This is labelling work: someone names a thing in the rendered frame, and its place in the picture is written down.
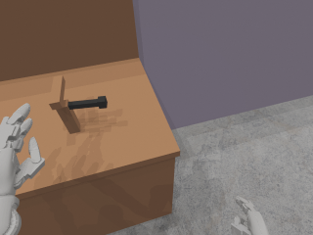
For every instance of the robot right hand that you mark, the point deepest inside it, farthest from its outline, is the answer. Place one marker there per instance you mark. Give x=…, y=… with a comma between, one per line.
x=252, y=224

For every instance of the robot left hand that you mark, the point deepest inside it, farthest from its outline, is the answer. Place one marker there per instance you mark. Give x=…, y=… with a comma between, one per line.
x=12, y=132

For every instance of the counter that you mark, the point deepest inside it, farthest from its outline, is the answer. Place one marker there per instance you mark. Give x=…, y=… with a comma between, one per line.
x=105, y=169

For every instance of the tap lever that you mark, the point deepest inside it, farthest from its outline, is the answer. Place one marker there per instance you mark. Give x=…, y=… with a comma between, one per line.
x=101, y=102

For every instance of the left robot forearm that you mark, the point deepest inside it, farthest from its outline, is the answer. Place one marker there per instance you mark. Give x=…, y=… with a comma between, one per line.
x=10, y=220

